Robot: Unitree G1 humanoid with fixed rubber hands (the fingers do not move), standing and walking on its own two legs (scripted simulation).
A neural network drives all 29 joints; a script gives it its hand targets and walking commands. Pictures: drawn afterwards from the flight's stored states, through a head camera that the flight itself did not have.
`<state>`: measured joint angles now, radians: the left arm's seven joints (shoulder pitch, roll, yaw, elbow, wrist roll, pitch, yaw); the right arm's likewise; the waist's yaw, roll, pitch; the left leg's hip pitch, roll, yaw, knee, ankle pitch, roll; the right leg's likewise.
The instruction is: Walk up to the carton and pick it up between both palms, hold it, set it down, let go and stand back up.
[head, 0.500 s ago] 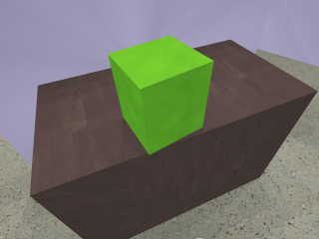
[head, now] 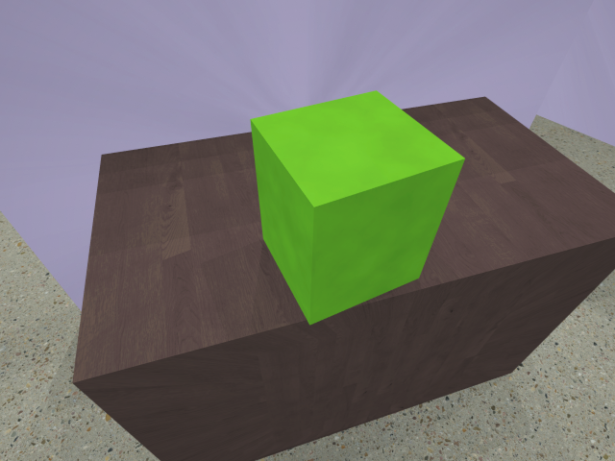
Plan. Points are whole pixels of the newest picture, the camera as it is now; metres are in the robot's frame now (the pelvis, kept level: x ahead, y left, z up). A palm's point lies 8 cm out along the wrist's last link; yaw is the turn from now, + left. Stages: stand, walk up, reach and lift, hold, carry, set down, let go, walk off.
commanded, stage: walk up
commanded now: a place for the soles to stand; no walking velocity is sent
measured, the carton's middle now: (343, 206) +0.48 -0.04 +0.08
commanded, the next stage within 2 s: none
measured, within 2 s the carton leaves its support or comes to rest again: neither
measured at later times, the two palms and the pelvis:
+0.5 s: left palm out of the picture +0.04 +0.25 -0.14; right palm out of the picture +0.01 -0.26 -0.12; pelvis +0.00 -0.02 +0.00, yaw +4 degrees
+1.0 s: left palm out of the picture +0.08 +0.06 -0.15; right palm (610, 449) +0.19 -0.42 -0.13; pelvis +0.03 -0.19 -0.02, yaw +16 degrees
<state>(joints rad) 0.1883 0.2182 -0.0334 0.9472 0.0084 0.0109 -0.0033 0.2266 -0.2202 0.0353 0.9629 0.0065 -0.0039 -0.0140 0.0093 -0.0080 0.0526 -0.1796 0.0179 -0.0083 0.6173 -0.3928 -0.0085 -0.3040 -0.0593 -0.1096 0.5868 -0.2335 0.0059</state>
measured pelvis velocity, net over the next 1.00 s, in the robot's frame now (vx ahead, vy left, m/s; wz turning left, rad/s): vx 0.03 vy -0.19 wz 0.27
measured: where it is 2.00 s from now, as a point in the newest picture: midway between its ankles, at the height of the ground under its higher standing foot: outside the picture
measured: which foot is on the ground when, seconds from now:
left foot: down 0.00-0.74, up 0.76-1.00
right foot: down 0.00-0.38, up 0.40-0.72, down 0.74-1.00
